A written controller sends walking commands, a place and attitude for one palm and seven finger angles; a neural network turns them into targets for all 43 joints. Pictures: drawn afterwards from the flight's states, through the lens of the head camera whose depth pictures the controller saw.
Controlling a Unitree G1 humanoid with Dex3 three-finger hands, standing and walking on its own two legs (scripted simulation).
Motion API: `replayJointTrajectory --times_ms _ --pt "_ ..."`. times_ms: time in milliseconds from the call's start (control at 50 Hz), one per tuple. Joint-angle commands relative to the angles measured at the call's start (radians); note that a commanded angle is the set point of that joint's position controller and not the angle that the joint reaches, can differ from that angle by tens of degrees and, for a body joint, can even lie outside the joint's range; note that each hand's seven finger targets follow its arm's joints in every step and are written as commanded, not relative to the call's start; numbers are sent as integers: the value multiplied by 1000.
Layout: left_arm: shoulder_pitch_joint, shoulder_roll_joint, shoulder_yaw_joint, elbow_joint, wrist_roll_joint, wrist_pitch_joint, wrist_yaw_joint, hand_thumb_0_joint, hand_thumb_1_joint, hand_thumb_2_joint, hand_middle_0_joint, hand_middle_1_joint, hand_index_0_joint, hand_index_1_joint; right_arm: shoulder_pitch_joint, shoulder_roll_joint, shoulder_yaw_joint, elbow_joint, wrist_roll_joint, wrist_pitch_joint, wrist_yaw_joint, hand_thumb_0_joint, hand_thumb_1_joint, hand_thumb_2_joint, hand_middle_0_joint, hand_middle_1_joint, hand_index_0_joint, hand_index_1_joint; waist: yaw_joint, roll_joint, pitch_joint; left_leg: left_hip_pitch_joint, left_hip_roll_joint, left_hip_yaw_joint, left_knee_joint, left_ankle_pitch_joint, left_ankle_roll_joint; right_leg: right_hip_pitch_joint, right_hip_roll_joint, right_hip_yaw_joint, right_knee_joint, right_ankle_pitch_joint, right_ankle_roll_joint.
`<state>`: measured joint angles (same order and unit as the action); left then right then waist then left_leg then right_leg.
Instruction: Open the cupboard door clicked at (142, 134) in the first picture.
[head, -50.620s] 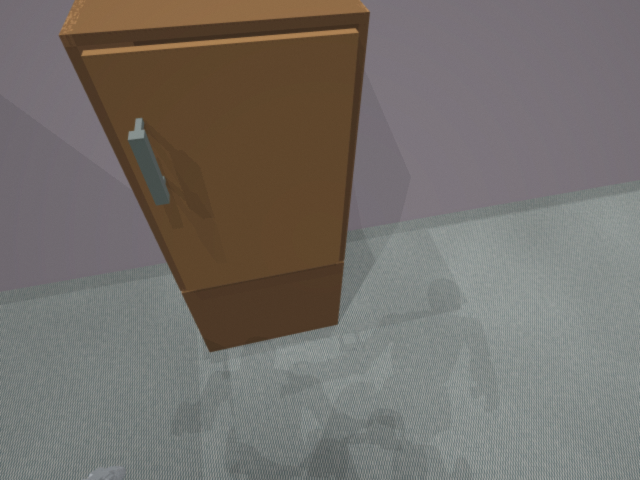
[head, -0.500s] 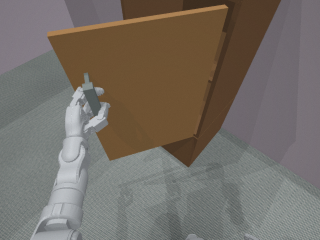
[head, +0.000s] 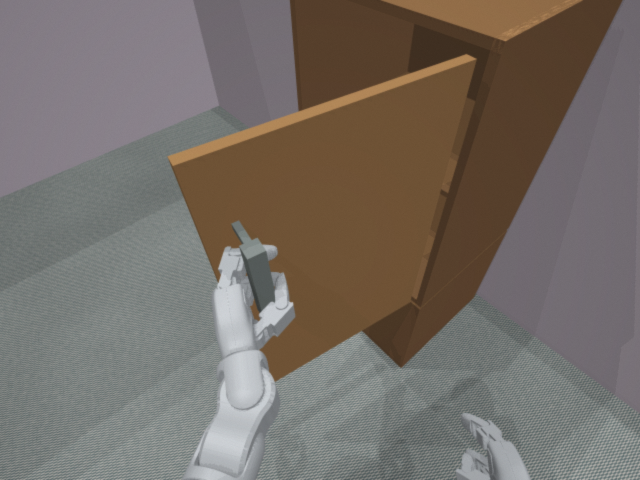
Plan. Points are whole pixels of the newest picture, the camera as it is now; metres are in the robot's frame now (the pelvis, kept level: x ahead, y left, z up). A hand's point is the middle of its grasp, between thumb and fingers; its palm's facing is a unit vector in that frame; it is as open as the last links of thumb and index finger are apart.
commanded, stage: pull the door open along its arc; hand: left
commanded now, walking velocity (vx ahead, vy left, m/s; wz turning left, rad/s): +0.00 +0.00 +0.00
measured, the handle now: (254, 271) +0.35 +0.11 +0.08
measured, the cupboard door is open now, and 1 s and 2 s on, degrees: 80 83 86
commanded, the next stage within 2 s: open thumb and fingers to let go in 0.04 s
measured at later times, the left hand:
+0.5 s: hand (289, 318) +0.29 +0.05 +0.08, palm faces +0.33 -0.94 +0.00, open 9.3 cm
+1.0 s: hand (292, 315) +0.29 +0.05 +0.08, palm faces +0.28 -0.96 -0.01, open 15.1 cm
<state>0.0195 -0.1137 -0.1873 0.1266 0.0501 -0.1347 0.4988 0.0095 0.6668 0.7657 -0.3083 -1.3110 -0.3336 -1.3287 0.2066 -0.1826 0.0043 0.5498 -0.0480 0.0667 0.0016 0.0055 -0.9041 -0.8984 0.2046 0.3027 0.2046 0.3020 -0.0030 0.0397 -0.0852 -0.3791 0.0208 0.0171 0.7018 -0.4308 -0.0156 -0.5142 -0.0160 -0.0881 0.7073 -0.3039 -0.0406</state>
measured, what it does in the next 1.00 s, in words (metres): stands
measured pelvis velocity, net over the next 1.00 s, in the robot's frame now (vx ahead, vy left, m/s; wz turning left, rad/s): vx -0.03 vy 0.01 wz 0.01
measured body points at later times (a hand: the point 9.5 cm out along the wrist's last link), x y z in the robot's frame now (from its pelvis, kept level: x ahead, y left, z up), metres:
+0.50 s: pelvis -0.02 -0.02 +0.00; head -0.01 -0.04 +0.44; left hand +0.26 +0.10 +0.08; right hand +0.17 -0.23 -0.10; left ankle -0.05 +0.13 -0.72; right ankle +0.03 -0.09 -0.72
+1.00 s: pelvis -0.03 +0.01 -0.01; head -0.02 -0.01 +0.44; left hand +0.27 +0.10 +0.08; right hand +0.14 -0.21 -0.11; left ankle -0.05 +0.13 -0.72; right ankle +0.03 -0.09 -0.72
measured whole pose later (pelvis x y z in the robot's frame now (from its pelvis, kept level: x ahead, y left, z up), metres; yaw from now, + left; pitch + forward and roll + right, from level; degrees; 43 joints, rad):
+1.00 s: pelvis -0.03 +0.01 -0.01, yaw +0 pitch +4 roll +1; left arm -0.10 -0.12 -0.24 0.23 0.06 -0.12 0.57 -0.01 -0.50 0.31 -0.29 -0.66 -0.28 -0.67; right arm 0.19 -0.18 0.02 0.60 -0.05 0.04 -0.01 0.01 -0.90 -0.90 0.20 0.30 0.20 0.30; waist 0.00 0.03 -0.07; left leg -0.42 0.00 0.02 0.76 -0.41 0.00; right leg -0.55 -0.04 -0.08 0.75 -0.28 -0.04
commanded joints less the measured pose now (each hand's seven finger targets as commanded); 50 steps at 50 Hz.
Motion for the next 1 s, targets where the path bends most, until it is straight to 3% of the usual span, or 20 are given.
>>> replayJointTrajectory --times_ms 0,60,120,180,240,400,480,520,560,620,680,720,780,800,920,960,980 --pt "-72 -75 -75 -319 51 -42 40 0 900 900 -400 -1350 -400 -1350 -112 -78 -29 -169 -3 -53 2 0 -900 -900 200 300 200 300 16 -123 -221 -55 -29 0 -61 280 19 302 -10 55 -86 281 6" --pt "2 -108 -112 -355 33 -21 51 0 900 900 -400 -1350 -400 -1350 -134 -73 -26 -173 5 -63 12 0 -900 -900 200 300 200 300 16 -117 -204 -57 -32 -4 -48 272 16 300 -10 55 -92 277 4" --pt "-195 -45 -54 -322 34 -16 84 0 900 900 -400 -1350 -400 -1350 -148 -76 -16 -142 0 -63 -4 0 -900 -900 200 300 200 300 -7 -125 -161 -74 -44 -9 -35 201 20 242 -21 75 -115 166 15" --pt "-183 -33 -27 -287 31 -14 92 0 690 810 -385 -1327 -385 -1327 -155 -69 -18 -133 -6 -69 -14 0 -900 -900 200 300 200 300 15 -135 -185 -75 -50 -5 -31 191 21 257 -27 95 -130 133 18" --pt "-213 -45 -36 -257 24 -22 77 0 480 720 -370 -1305 -370 -1305 -153 -71 -16 -125 -6 -74 -19 0 -900 -900 200 300 200 300 4 -178 -185 -84 -51 -7 -29 170 23 254 -33 106 -138 116 29" --pt "-263 -25 -24 -226 29 -51 23 0 -80 480 -330 -1245 -330 -1245 -140 -77 -19 -124 -6 -81 -24 0 -900 -900 200 300 200 300 4 -150 -198 -100 -49 -7 -34 145 26 249 -39 115 -134 73 26" --pt "-268 -28 -21 -203 21 -50 16 0 -360 360 -310 -1215 -310 -1215 -148 -77 -16 -129 -4 -82 -28 0 -900 -900 200 300 200 300 6 -161 -174 -109 -50 -8 -40 117 27 233 -39 117 -149 13 27" --pt "-329 -32 -26 -203 25 -52 23 0 -500 300 -300 -1200 -300 -1200 -151 -78 -13 -126 -4 -84 -30 0 -900 -900 200 300 200 300 -1 -145 -162 -106 -51 -10 -43 99 28 211 -38 115 -154 -34 24" --pt "-324 -35 -25 -191 26 -52 30 0 -500 300 -300 -1200 -300 -1200 -152 -81 -15 -127 -4 -86 -29 0 -900 -900 200 300 200 300 3 -142 -163 -102 -50 -14 -49 95 28 202 -31 99 -148 -43 18" --pt "-364 -58 -44 -162 33 -56 41 0 -500 300 -275 -1050 -275 -1050 -147 -80 -15 -119 -4 -92 -27 0 -900 -900 200 300 200 300 -6 -136 -159 -105 -47 -17 -51 83 26 177 -28 84 -132 -58 16" --pt "-350 -52 -32 -157 30 -56 52 0 -500 300 -250 -900 -250 -900 -143 -83 -17 -122 -7 -95 -24 0 -900 -900 200 300 200 300 8 -126 -194 -111 -47 -15 -53 99 24 191 -22 76 -112 -29 13" --pt "-382 -45 -24 -152 33 -57 60 0 -500 300 -233 -800 -233 -800 -140 -84 -18 -118 -7 -93 -24 0 -900 -900 200 300 200 300 2 -154 -201 -114 -46 -14 -51 102 26 196 -22 79 -115 -28 16" --pt "-363 -80 -51 -142 38 -50 70 0 -500 300 -208 -650 -208 -650 -141 -83 -16 -121 -5 -92 -17 0 -900 -900 200 300 200 300 9 -114 -185 -108 -41 -17 -63 117 22 183 -15 58 -97 -2 8" --pt "-376 -69 -41 -136 38 -51 74 0 -500 300 -200 -600 -200 -600 -139 -84 -17 -117 -4 -91 -17 0 -900 -900 200 300 200 300 4 -141 -185 -110 -41 -20 -62 114 22 182 -13 56 -98 -8 8" --pt "-419 -61 -24 -119 30 -36 93 0 -500 300 -150 -300 -150 -300 -152 -83 -12 -113 -4 -79 -20 0 -900 -900 200 300 200 300 8 -139 -178 -113 -45 -15 -67 95 23 182 -14 65 -116 -45 9" --pt "-400 -72 -29 -107 31 -32 94 0 -500 300 -150 -300 -150 -300 -158 -83 -14 -114 -1 -75 -18 0 -900 -900 200 300 200 300 14 -136 -174 -109 -43 -18 -73 97 21 183 -11 60 -116 -47 6" --pt "-421 -93 -48 -101 32 -32 94 0 -500 300 -150 -300 -150 -300 -157 -80 -11 -110 -1 -75 -17 0 -900 -900 200 300 200 300 1 -124 -158 -104 -42 -18 -73 91 21 162 -11 54 -112 -51 7"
